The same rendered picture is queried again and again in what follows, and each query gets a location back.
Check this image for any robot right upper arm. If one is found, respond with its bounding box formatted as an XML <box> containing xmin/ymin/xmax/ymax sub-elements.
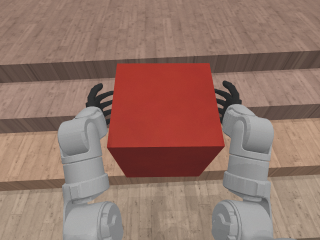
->
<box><xmin>211</xmin><ymin>199</ymin><xmax>297</xmax><ymax>240</ymax></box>

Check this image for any left robot hand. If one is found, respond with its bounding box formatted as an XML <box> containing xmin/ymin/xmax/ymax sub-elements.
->
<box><xmin>85</xmin><ymin>83</ymin><xmax>114</xmax><ymax>125</ymax></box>

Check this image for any right robot hand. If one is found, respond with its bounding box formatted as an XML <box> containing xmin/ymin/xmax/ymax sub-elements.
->
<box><xmin>214</xmin><ymin>80</ymin><xmax>242</xmax><ymax>124</ymax></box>

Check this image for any robot right forearm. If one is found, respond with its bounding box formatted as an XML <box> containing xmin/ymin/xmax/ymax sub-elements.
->
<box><xmin>222</xmin><ymin>104</ymin><xmax>274</xmax><ymax>235</ymax></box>

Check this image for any robot left upper arm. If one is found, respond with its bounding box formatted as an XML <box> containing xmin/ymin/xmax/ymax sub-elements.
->
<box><xmin>63</xmin><ymin>201</ymin><xmax>124</xmax><ymax>240</ymax></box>

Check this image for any carton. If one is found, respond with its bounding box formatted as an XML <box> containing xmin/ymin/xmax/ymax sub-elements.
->
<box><xmin>107</xmin><ymin>63</ymin><xmax>225</xmax><ymax>178</ymax></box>

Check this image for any robot left forearm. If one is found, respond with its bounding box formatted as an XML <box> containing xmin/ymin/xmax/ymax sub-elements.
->
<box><xmin>57</xmin><ymin>106</ymin><xmax>110</xmax><ymax>240</ymax></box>

